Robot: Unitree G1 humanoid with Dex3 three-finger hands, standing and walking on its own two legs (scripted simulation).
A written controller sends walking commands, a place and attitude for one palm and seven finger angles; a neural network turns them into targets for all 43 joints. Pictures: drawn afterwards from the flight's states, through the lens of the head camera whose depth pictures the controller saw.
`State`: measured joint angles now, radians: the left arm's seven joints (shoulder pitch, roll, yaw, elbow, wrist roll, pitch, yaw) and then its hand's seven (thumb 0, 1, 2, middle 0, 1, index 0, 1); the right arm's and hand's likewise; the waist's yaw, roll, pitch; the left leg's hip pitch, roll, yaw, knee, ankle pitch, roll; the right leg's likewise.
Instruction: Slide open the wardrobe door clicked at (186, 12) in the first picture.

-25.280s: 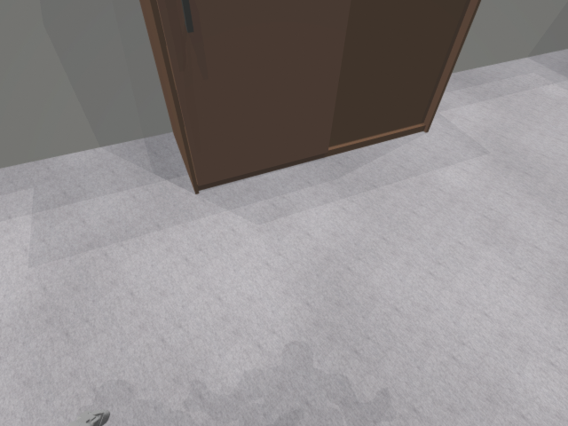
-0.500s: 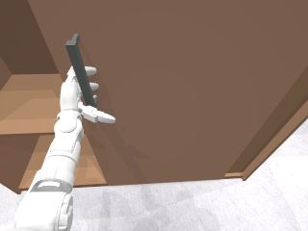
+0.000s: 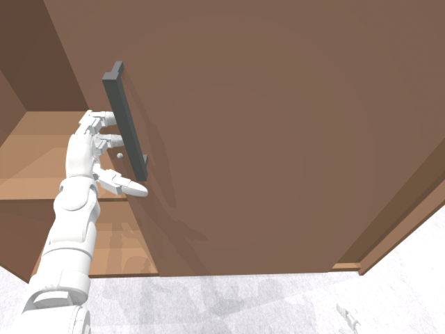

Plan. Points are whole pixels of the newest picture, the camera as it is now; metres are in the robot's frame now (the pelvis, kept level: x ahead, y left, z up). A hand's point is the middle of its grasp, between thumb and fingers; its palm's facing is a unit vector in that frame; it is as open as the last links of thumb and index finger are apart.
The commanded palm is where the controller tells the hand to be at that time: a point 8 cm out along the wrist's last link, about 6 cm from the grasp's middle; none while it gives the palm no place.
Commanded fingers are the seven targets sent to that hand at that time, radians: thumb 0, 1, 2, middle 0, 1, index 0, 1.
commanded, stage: slip the hand off the handle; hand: left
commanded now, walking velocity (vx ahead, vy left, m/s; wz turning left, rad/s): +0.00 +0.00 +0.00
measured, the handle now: (131, 128) +0.43 +0.19 +0.15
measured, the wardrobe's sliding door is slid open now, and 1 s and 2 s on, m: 0.55 0.55 0.55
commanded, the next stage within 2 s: draw the hand back to the body in 0.82 s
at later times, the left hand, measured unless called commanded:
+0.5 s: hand (98, 188) +0.32 +0.22 +0.12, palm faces +0.20 -0.97 -0.14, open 14.7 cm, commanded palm +0.27 +0.27 +0.13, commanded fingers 0.00 -0.55 0.20 -0.25 -1.15 -0.25 -1.15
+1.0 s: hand (81, 230) +0.24 +0.22 +0.13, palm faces +0.18 -0.98 -0.08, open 14.7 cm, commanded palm +0.21 +0.27 +0.13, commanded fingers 0.00 -0.55 0.20 -0.25 -1.15 -0.25 -1.15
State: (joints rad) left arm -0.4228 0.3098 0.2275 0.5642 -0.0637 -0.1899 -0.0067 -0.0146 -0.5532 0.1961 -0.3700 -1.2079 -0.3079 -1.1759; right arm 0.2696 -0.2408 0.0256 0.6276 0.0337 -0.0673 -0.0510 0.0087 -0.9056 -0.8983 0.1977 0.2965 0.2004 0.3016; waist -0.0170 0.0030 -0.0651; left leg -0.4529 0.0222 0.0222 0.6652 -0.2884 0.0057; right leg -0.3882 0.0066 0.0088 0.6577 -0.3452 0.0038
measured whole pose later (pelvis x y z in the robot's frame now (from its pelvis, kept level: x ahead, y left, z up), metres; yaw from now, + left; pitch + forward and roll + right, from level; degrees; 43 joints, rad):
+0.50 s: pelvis +0.00 +0.00 +0.00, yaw +0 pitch +3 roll -1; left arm -0.09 0.29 0.23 0.21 -0.14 -0.17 -0.07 -0.02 -0.55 0.20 -0.26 -1.15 -0.25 -1.15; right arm 0.27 -0.25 0.02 0.62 0.04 -0.12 -0.05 0.01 -0.91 -0.90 0.20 0.30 0.20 0.30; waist 0.02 0.03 -0.08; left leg -0.43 0.02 0.02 0.69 -0.31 0.01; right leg -0.36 0.00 0.00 0.68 -0.37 0.01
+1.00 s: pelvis -0.01 -0.01 +0.00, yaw +3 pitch +0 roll -1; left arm 0.11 0.29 0.22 0.01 -0.26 -0.12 -0.17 -0.02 -0.56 0.20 -0.26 -1.15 -0.25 -1.15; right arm 0.23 -0.25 0.06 0.63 0.04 -0.21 -0.09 0.01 -0.90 -0.90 0.20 0.30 0.20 0.30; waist 0.06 0.04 -0.05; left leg -0.39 0.01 -0.03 0.68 -0.28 -0.01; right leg -0.30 0.00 -0.04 0.67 -0.36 -0.01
